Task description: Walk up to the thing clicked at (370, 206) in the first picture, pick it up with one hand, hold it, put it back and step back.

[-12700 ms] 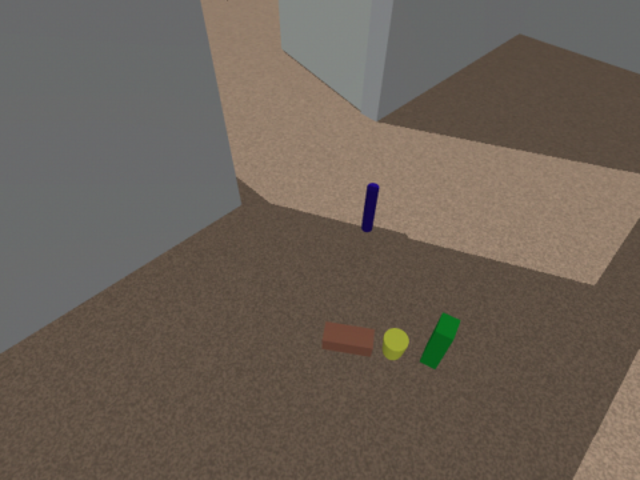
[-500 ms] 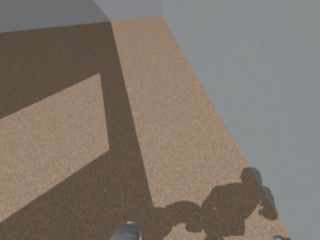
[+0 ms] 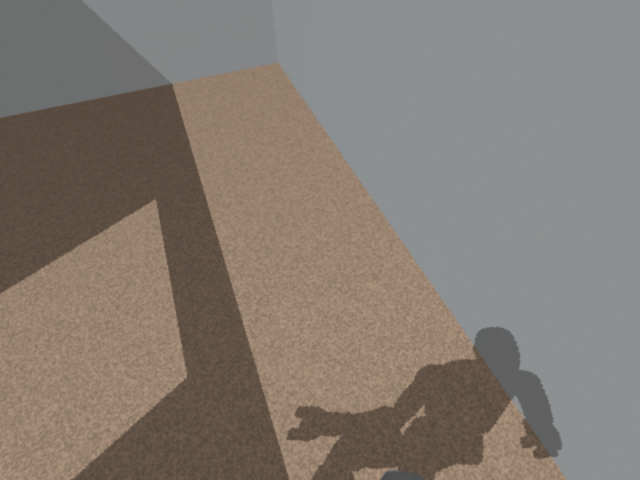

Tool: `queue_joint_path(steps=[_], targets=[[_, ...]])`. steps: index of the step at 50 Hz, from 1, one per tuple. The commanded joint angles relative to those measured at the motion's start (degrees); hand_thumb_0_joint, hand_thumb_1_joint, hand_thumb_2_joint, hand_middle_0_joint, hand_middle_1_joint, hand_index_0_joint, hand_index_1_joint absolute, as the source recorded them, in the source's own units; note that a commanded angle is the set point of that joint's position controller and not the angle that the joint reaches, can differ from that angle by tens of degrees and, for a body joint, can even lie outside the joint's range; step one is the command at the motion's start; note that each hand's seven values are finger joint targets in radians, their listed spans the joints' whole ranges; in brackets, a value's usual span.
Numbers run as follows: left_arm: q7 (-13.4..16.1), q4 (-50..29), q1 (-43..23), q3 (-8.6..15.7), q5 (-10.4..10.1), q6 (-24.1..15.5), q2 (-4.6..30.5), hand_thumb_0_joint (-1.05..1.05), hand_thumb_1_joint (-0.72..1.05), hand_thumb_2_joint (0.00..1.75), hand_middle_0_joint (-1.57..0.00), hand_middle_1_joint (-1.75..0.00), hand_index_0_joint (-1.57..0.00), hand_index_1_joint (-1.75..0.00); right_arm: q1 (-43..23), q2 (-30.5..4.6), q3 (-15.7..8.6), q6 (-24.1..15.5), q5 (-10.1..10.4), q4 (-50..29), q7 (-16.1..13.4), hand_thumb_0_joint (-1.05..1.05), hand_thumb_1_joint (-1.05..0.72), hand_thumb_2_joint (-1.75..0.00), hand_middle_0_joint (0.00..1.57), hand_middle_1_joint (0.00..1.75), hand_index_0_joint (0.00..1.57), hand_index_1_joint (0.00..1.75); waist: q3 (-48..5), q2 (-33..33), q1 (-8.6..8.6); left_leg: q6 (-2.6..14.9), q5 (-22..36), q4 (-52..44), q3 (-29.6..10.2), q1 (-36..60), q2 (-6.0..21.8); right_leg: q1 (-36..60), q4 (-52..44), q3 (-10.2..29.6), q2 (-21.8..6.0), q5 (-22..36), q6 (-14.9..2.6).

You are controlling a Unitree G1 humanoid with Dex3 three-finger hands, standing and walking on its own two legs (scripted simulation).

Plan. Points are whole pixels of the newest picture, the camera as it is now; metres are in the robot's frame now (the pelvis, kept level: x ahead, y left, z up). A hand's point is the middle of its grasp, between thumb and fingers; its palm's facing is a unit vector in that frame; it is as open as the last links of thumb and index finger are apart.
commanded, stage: walk up
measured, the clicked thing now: out of the picture -0.12 +1.05 -0.64
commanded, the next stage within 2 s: stand in 1.36 s
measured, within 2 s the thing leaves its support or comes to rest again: neither
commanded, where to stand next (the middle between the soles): +0.24 +0.01 m, yaw +1 degrees
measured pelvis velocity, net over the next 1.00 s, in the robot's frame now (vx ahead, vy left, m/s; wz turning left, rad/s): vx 0.18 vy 0.01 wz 0.02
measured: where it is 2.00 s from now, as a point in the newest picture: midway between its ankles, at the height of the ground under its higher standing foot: outside the picture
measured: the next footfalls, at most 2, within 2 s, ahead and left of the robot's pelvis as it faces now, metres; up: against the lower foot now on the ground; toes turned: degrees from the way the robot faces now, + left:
left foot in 0.36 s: +0.24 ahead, +0.14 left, +0.00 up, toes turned +5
right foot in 0.66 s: +0.25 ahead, -0.13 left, +0.00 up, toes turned -2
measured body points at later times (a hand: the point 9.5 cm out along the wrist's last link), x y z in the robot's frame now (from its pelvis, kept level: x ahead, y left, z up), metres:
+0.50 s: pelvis +0.14 +0.02 +0.00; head +0.17 +0.05 +0.45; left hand +0.18 +0.34 -0.13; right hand +0.24 -0.30 -0.09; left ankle +0.20 +0.14 -0.72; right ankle +0.12 -0.12 -0.67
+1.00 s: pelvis +0.18 +0.01 +0.01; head +0.20 +0.00 +0.46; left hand +0.28 +0.31 -0.11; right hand +0.27 -0.29 -0.12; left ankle +0.20 +0.14 -0.72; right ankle +0.21 -0.12 -0.72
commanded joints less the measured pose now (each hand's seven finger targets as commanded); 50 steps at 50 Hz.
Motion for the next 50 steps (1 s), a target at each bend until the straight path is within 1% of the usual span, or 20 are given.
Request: queue_joint_path(steps=[1,3,7,10,13,17,18,19,20,22,25,30,32,33,34,35,37,39,40,50], targets=[[2.12,-2.42,10.62,5.29,-0.51,-2.75,19.87,0.00,0.90,0.90,-0.20,-0.30,-0.20,-0.30,-3.47,-10.35,-2.59,-1.03,0.25,-6.50,-1.38,0.00,-0.90,-0.90,0.20,0.30,0.20,0.30,-3.72,-14.06,7.25,2.59,-8.83,28.25,-4.88,-30.55,-3.64,22.90,-19.18,38.93,-21.24,-19.30,-14.30],[2.49,-3.96,6.20,4.48,-1.61,-2.45,17.28,0.00,0.90,0.90,-0.20,-0.30,-0.20,-0.30,-3.09,-11.80,-3.06,-0.83,0.89,-4.33,-1.47,0.00,-0.90,-0.90,0.20,0.30,0.20,0.30,-0.18,-6.99,5.12,2.48,-3.51,29.39,-9.95,-30.51,-0.07,17.99,-18.10,29.84,-18.87,-12.52,-15.05],[2.67,-5.20,2.77,3.31,-1.22,-2.57,14.42,0.00,0.90,0.90,-0.20,-0.30,-0.20,-0.30,0.83,-10.26,-3.20,-0.68,0.32,-1.25,-0.45,0.00,-0.90,-0.90,0.20,0.30,0.20,0.30,-1.97,-9.74,2.43,0.97,2.24,18.63,-7.08,-22.10,1.03,11.93,-15.26,12.75,-11.96,1.99,-12.14],[2.44,-6.59,2.34,3.36,-0.60,-2.70,14.65,0.00,0.90,0.90,-0.20,-0.30,-0.20,-0.30,-2.50,-8.90,-3.32,-0.46,-0.19,-2.21,0.43,0.00,-0.90,-0.90,0.20,0.30,0.20,0.30,-0.95,-10.56,3.09,0.30,6.08,9.98,-5.29,-20.36,1.36,9.16,-16.88,10.69,-12.14,-5.68,-12.71],[2.42,-7.15,1.22,2.91,-0.54,-2.45,14.58,0.00,0.90,0.90,-0.20,-0.30,-0.20,-0.30,-4.46,-8.18,-3.41,-1.00,-0.35,-2.34,0.42,0.00,-0.90,-0.90,0.20,0.30,0.20,0.30,-0.87,-9.64,3.04,0.27,10.13,3.42,-3.37,-15.33,0.18,6.44,-14.51,8.14,-11.47,-4.40,-11.52],[2.94,-7.48,-1.50,0.65,-0.78,-1.07,11.58,0.00,0.90,0.90,-0.20,-0.30,-0.20,-0.30,-1.48,-8.60,-3.79,-1.53,-0.39,0.03,-0.86,0.00,-0.90,-0.90,0.20,0.30,0.20,0.30,-2.56,-4.02,-0.73,1.40,14.72,-2.30,-1.67,0.55,-3.19,-3.69,-3.43,3.56,-8.60,-2.59,-7.37],[3.08,-7.65,-0.55,-0.30,-0.68,-0.77,9.15,0.00,0.90,0.90,-0.20,-0.30,-0.20,-0.30,1.44,-10.74,-4.29,-1.81,-0.50,0.65,-1.43,0.00,-0.90,-0.90,0.20,0.30,0.20,0.30,-4.81,2.77,-2.26,3.32,10.18,-8.14,-7.03,4.63,0.20,-5.06,5.58,1.03,-5.89,-2.89,-5.19],[3.13,-8.13,1.69,-1.25,-1.33,-0.65,5.59,0.00,0.90,0.90,-0.20,-0.30,-0.20,-0.30,2.79,-16.08,-5.36,-2.20,-0.84,-0.25,-1.92,0.00,-0.90,-0.90,0.20,0.30,0.20,0.30,-6.34,16.48,-1.87,7.90,10.20,-16.39,-28.72,8.28,13.89,-12.55,21.39,-3.33,1.67,-11.69,-0.69],[4.14,-5.75,3.28,0.57,-1.22,0.24,10.62,0.00,0.90,0.90,-0.20,-0.30,-0.20,-0.30,2.13,-18.87,-5.97,-1.88,0.30,-0.68,-1.78,0.00,-0.90,-0.90,0.20,0.30,0.20,0.30,-5.92,12.90,-1.76,15.46,7.73,-18.97,-39.21,5.78,20.50,-13.03,26.72,1.25,2.83,-25.69,-0.96],[4.64,-4.34,2.28,0.64,-1.06,0.65,11.75,0.00,0.90,0.90,-0.20,-0.30,-0.20,-0.30,-1.51,-14.83,-4.82,-1.43,0.65,-1.69,-2.42,0.00,-0.90,-0.90,0.20,0.30,0.20,0.30,-2.91,6.09,-0.08,14.71,19.09,-16.24,-28.70,1.04,16.42,-12.23,30.41,6.04,0.92,-22.19,-1.27],[4.29,-1.20,6.06,0.34,-1.43,0.65,10.19,0.00,0.90,0.90,-0.20,-0.30,-0.20,-0.30,-6.60,-13.27,-3.78,-1.17,0.33,-2.04,-2.95,0.00,-0.90,-0.90,0.20,0.30,0.20,0.30,-4.25,10.21,2.41,12.55,25.60,-12.60,-16.10,-3.04,11.85,-5.91,21.20,3.60,-1.09,-17.08,-0.77],[4.67,0.90,3.49,0.36,-1.02,0.68,7.98,0.00,0.90,0.90,-0.20,-0.30,-0.20,-0.30,-10.14,-11.40,-2.18,0.07,0.34,-2.34,-3.03,0.00,-0.90,-0.90,0.20,0.30,0.20,0.30,-6.90,9.15,2.13,10.93,33.49,-5.31,-11.08,-8.07,9.88,5.48,6.07,-0.09,1.93,-8.88,0.17],[5.06,2.36,4.20,0.77,-0.47,0.32,9.05,0.00,0.90,0.90,-0.20,-0.30,-0.20,-0.30,-13.28,-9.16,-1.17,0.94,1.24,-2.42,-2.86,0.00,-0.90,-0.90,0.20,0.30,0.20,0.30,-7.31,6.25,4.14,7.05,21.75,-1.74,-10.09,-13.74,7.96,12.38,-1.60,1.26,1.64,0.09,-1.10],[5.23,1.85,2.33,1.14,-0.11,-0.10,11.07,0.00,0.90,0.90,-0.20,-0.30,-0.20,-0.30,-12.47,-6.50,-0.32,1.28,1.68,-2.15,-2.82,0.00,-0.90,-0.90,0.20,0.30,0.20,0.30,-7.15,-0.44,3.59,4.15,15.43,2.61,-7.94,-15.28,5.18,12.18,-6.28,9.58,-3.81,2.65,-2.86],[5.18,0.44,-2.53,1.18,0.11,-0.80,14.08,0.00,0.90,0.90,-0.20,-0.30,-0.20,-0.30,-10.94,-4.57,0.19,1.84,1.73,-1.53,-2.72,0.00,-0.90,-0.90,0.20,0.30,0.20,0.30,-4.65,-6.44,0.59,1.15,5.58,6.05,-5.58,-16.47,-0.13,6.91,-12.05,23.26,-12.96,-0.60,-6.38],[4.99,0.48,-6.72,0.99,-0.39,-0.41,16.02,0.00,0.90,0.90,-0.20,-0.30,-0.20,-0.30,-11.48,-7.51,-0.98,2.42,1.62,0.53,-3.29,0.00,-0.90,-0.90,0.20,0.30,0.20,0.30,-3.11,-8.60,0.66,1.54,-5.62,9.75,-5.48,-9.43,-1.73,-2.25,-12.65,24.30,-16.52,-2.11,-11.73],[4.86,1.04,-9.72,-0.21,-0.74,-0.03,12.81,0.00,0.90,0.90,-0.20,-0.30,-0.20,-0.30,-10.30,-7.95,-0.90,2.07,1.66,3.48,-2.96,0.00,-0.90,-0.90,0.20,0.30,0.20,0.30,-2.65,-5.74,-1.05,1.80,2.98,0.45,-6.33,-4.79,-0.83,-2.94,-8.82,15.30,-10.44,-1.06,-7.49],[4.73,2.23,-9.98,-1.03,-0.79,0.32,10.25,0.00,0.90,0.90,-0.20,-0.30,-0.20,-0.30,-11.25,-9.22,-1.10,1.46,1.35,5.42,-2.87,0.00,-0.90,-0.90,0.20,0.30,0.20,0.30,-5.04,-5.95,-0.40,2.99,12.37,-6.68,-10.64,-2.91,3.32,-0.09,-5.17,9.10,-5.65,0.56,-2.53],[4.55,3.37,-8.73,-1.20,-1.16,0.60,9.48,0.00,0.90,0.90,-0.20,-0.30,-0.20,-0.30,-14.21,-10.21,-0.82,1.20,1.24,5.48,-2.65,0.00,-0.90,-0.90,0.20,0.30,0.20,0.30,-5.13,-4.02,1.56,3.62,11.01,-8.29,-13.11,-5.03,4.56,1.97,-5.21,7.35,-3.13,-2.97,-1.33],[4.47,8.99,-13.81,-1.86,-1.58,0.80,8.62,0.00,0.90,0.90,-0.20,-0.30,-0.20,-0.30,-19.08,-7.85,1.22,1.17,1.11,12.60,-2.45,0.00,-0.90,-0.90,0.20,0.30,0.20,0.30,-6.19,-1.92,2.05,1.81,18.23,-14.26,-9.78,-2.11,3.25,11.49,-11.97,7.02,-4.36,3.68,-0.65]])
